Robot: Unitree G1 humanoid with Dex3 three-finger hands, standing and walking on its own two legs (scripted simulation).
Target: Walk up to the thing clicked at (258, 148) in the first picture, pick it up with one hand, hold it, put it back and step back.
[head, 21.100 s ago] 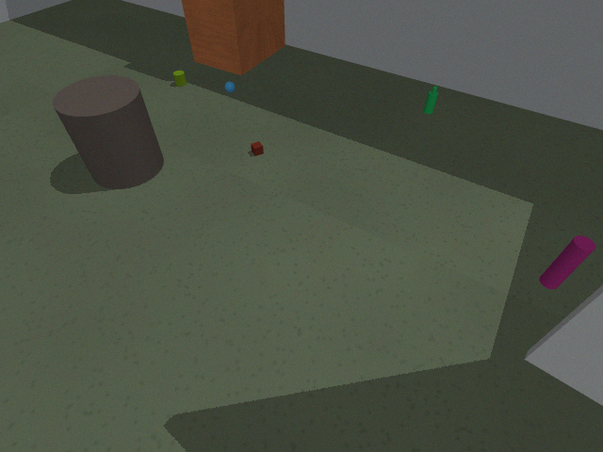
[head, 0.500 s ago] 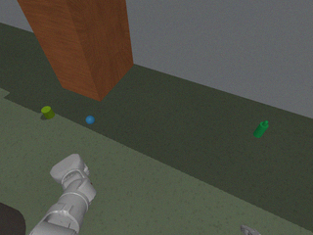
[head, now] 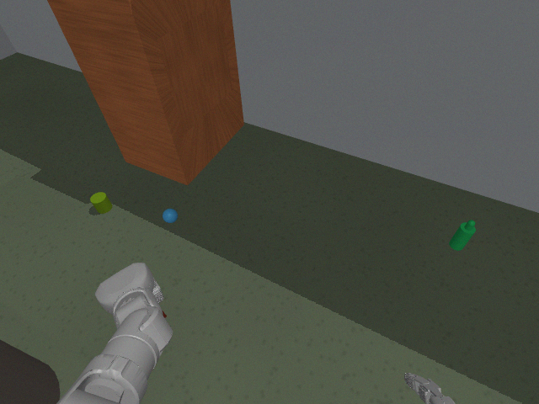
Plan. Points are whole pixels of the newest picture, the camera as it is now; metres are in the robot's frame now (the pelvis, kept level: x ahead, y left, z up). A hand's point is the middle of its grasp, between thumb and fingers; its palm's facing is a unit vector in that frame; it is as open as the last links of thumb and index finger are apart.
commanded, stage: hold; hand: left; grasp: from above
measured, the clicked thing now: (143, 313) +0.31 +0.24 -0.10
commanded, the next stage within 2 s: crouch in 1.26 s
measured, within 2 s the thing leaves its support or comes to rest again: neither
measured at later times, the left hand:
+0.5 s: hand (142, 316) +0.29 +0.21 -0.04, palm faces -0.32 -0.29 -0.90, open 6.0 cm
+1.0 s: hand (134, 316) +0.28 +0.22 -0.03, palm faces -0.34 -0.29 -0.90, open 5.9 cm
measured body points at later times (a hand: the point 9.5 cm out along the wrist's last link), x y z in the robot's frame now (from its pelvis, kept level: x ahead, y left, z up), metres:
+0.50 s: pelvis -0.01 -0.01 +0.00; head +0.00 -0.03 +0.45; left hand +0.30 +0.23 +0.01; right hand +0.14 -0.25 -0.11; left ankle +0.00 +0.13 -0.73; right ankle +0.00 -0.13 -0.73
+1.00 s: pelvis -0.01 +0.00 +0.01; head +0.00 -0.03 +0.45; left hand +0.30 +0.23 +0.02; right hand +0.16 -0.23 -0.10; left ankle +0.00 +0.13 -0.73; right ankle +0.00 -0.13 -0.73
